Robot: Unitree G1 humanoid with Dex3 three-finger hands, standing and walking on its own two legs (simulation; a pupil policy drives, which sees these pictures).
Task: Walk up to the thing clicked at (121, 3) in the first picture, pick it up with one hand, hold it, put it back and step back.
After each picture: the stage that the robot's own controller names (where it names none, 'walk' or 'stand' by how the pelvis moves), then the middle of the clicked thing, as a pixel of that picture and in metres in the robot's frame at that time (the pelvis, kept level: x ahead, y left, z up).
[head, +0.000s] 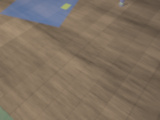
stand; (121, 2) +2.26 -0.58 -0.72
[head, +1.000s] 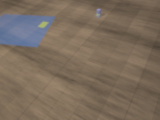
walk; (98, 13) +2.18 -0.10 -0.70
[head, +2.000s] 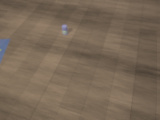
walk; (64, 29) +1.55 +0.30 -0.71
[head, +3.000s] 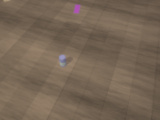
walk; (62, 60) +1.00 +0.28 -0.71
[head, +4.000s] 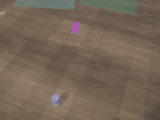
walk; (56, 100) +0.58 +0.24 -0.70
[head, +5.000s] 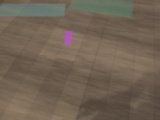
stand; out of the picture +0.32 +0.22 -0.69
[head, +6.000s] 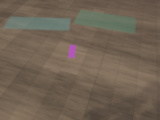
stand; out of the picture +0.29 +0.21 -0.72
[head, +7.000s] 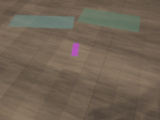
stand; out of the picture +0.30 +0.21 -0.73
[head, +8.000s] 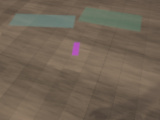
stand; out of the picture +0.30 +0.22 -0.72
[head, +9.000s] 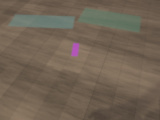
stand; out of the picture +0.30 +0.22 -0.72
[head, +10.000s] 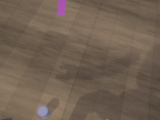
go down; (44, 112) +0.33 +0.22 -0.61
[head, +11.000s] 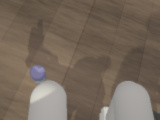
go down; (38, 74) +0.39 +0.20 -0.32
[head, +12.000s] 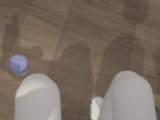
close in; (20, 66) +0.39 +0.22 -0.27
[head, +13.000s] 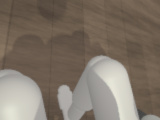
close; out of the picture +0.39 +0.24 -0.22
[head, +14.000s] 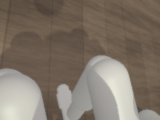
close; out of the picture +0.39 +0.25 -0.22
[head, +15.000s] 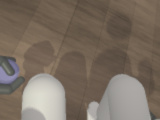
lift; (6, 75) +0.32 +0.25 -0.12
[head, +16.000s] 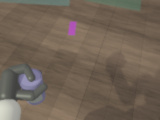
hold; (33, 87) +0.32 +0.18 +0.02
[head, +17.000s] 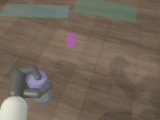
hold; (39, 88) +0.33 +0.16 +0.00
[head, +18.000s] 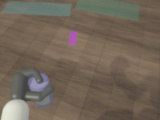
hold; (41, 90) +0.32 +0.16 -0.01
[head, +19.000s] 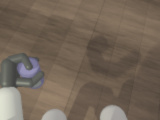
crouch; (32, 74) +0.38 +0.18 -0.07
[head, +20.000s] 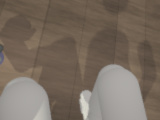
lower; out of the picture +0.44 +0.24 -0.16
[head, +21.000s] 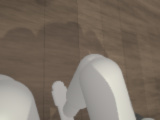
lower; out of the picture +0.43 +0.27 -0.23
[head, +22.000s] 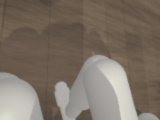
lower; out of the picture +0.42 +0.27 -0.23
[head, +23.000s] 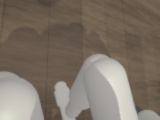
lower; out of the picture +0.42 +0.26 -0.23
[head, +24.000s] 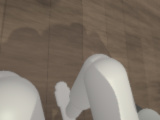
lower; out of the picture +0.41 +0.26 -0.23
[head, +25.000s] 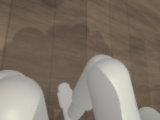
open; out of the picture +0.40 +0.25 -0.23
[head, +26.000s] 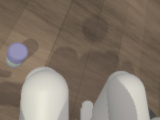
stand; (16, 56) +0.41 +0.21 -0.24
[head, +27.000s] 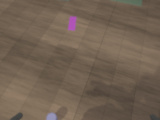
stand; (52, 119) +0.36 +0.19 -0.61
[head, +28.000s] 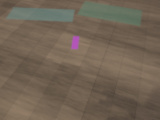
stand; out of the picture +0.35 +0.20 -0.67
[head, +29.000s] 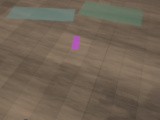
stand; out of the picture +0.34 +0.20 -0.67
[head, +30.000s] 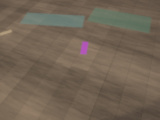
stand; out of the picture +0.36 +0.19 -0.72
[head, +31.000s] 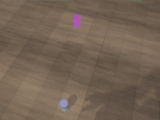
walk; (64, 105) +0.45 +0.18 -0.70
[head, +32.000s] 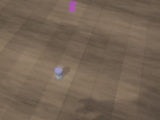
walk; (58, 73) +0.74 +0.19 -0.70
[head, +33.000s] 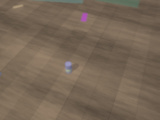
stand; (68, 67) +0.99 +0.20 -0.70
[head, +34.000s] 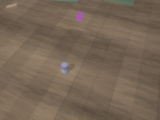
stand; (64, 68) +0.96 +0.21 -0.72
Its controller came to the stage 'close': yes
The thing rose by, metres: 0.72
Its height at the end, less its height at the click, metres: +0.00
